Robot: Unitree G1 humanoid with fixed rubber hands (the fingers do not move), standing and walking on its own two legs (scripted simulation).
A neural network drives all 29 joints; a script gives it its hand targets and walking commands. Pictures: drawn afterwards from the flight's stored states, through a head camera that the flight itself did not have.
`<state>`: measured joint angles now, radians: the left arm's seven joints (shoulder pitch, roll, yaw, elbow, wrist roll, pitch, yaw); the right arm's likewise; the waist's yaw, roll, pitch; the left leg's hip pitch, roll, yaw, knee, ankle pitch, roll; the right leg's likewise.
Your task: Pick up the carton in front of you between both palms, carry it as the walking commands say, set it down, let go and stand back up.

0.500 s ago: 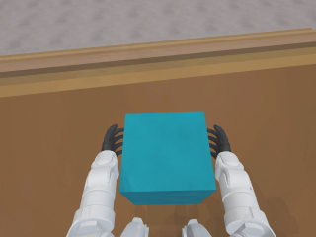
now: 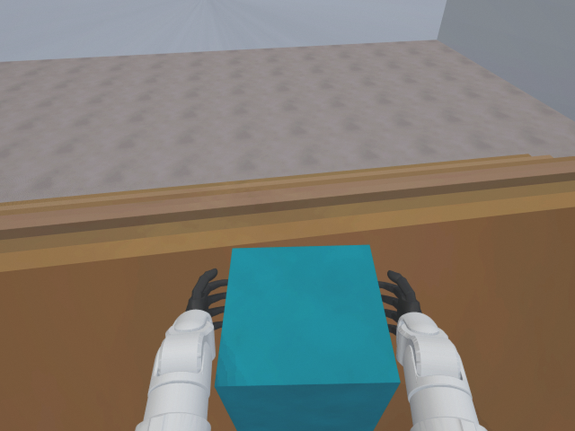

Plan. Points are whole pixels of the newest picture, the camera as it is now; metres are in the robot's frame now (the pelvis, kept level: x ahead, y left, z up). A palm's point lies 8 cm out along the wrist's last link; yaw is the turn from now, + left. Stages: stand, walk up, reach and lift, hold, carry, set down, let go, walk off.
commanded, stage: reach and lift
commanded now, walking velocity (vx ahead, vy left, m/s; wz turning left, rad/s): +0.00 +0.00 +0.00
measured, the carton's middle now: (303, 345) +0.29 +0.00 -0.05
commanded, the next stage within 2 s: hold in 0.92 s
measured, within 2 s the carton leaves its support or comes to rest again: neither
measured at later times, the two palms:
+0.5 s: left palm (198, 314) +0.30 +0.15 +0.04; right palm (408, 316) +0.30 -0.15 +0.03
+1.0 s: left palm (196, 310) +0.29 +0.15 +0.05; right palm (411, 311) +0.29 -0.15 +0.05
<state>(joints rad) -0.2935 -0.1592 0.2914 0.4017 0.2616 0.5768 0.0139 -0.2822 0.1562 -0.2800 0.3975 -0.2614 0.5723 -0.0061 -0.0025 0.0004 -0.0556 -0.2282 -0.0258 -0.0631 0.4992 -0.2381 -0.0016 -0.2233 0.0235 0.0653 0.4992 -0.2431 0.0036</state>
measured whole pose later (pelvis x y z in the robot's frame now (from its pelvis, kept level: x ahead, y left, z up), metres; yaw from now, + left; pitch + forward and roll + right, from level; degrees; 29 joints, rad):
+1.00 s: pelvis +0.01 +0.00 +0.01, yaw +0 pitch -6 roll +0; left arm -0.24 -0.15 0.22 0.23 0.26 0.71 0.00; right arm -0.24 0.15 -0.20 0.23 -0.26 0.71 0.00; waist 0.00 0.00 0.02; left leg -0.06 -0.02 -0.07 0.37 -0.19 0.00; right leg -0.05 0.02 0.07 0.37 -0.20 0.00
